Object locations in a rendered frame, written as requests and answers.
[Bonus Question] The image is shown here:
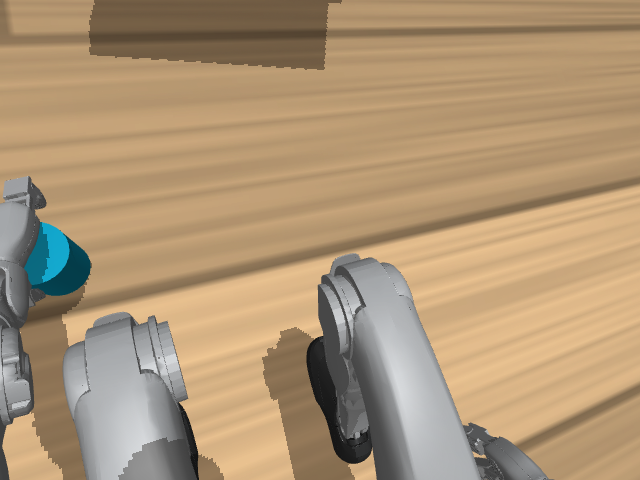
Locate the right robot foot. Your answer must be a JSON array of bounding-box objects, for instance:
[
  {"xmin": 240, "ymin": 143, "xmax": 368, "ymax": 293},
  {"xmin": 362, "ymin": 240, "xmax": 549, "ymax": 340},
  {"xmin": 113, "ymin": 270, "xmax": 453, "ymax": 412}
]
[{"xmin": 306, "ymin": 336, "xmax": 372, "ymax": 464}]

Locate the mug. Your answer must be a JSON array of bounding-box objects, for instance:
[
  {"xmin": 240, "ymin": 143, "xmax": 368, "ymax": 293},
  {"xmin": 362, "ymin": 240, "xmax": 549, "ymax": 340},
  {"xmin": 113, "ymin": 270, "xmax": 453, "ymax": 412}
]
[{"xmin": 24, "ymin": 222, "xmax": 91, "ymax": 296}]

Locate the left robot arm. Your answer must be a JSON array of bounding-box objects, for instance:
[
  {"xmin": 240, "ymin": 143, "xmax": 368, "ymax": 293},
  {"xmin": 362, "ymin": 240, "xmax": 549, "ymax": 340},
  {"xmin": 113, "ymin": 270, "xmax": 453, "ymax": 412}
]
[{"xmin": 0, "ymin": 260, "xmax": 34, "ymax": 480}]

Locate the left robot foot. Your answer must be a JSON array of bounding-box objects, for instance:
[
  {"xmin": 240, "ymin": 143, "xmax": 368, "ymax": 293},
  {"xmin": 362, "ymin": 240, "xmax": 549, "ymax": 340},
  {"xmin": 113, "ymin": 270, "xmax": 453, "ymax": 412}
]
[{"xmin": 178, "ymin": 403, "xmax": 199, "ymax": 480}]

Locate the left robot hand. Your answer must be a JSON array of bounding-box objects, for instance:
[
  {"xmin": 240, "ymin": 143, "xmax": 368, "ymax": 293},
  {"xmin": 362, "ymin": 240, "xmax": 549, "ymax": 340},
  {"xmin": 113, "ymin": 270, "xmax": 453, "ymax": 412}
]
[{"xmin": 0, "ymin": 176, "xmax": 46, "ymax": 308}]

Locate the right robot hand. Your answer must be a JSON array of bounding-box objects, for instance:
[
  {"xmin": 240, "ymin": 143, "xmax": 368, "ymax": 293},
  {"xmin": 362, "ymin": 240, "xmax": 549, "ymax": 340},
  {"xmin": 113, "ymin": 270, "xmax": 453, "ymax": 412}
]
[{"xmin": 463, "ymin": 423, "xmax": 549, "ymax": 480}]

